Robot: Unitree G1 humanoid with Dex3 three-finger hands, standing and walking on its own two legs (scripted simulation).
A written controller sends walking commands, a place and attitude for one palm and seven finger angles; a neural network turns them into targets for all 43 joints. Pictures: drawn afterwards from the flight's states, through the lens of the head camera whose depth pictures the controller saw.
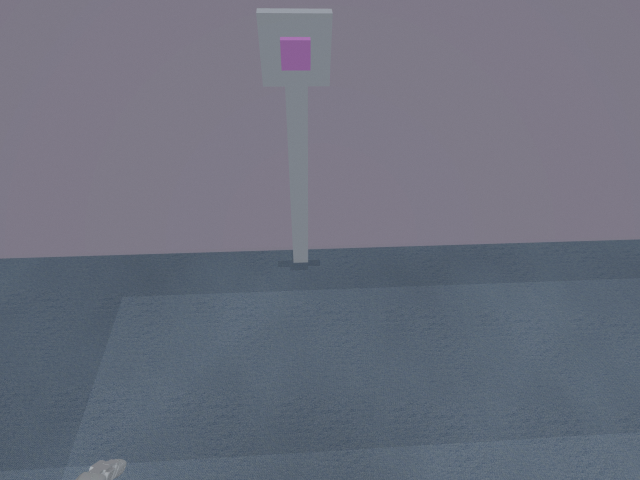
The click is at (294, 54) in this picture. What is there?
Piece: button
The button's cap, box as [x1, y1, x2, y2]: [280, 37, 310, 70]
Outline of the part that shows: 280,37 282,70 310,69 309,37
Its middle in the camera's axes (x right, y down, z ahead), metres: -0.06 -0.44 +0.92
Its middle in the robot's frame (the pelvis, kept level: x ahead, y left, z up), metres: +0.99 +0.11 +0.08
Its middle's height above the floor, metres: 0.85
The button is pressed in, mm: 0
